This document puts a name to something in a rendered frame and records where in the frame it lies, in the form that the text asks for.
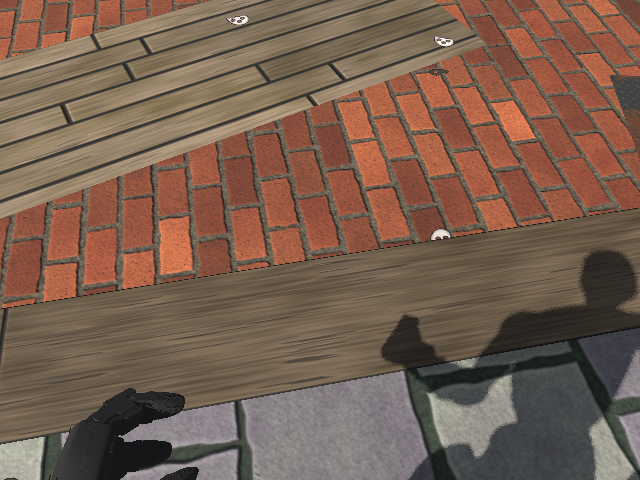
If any left robot hand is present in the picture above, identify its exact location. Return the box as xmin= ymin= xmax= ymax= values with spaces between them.
xmin=48 ymin=388 xmax=199 ymax=480

